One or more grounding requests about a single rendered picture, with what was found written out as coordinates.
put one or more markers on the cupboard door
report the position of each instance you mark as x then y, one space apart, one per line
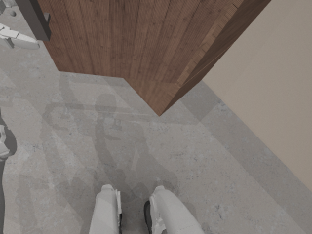
149 40

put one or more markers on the robot left thigh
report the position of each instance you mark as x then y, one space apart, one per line
107 208

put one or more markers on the left robot upper arm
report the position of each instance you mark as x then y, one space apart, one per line
8 147

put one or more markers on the robot left hand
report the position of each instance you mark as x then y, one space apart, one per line
10 38

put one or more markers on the handle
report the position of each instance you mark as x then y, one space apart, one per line
37 21

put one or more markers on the right robot foot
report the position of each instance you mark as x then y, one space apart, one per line
147 216

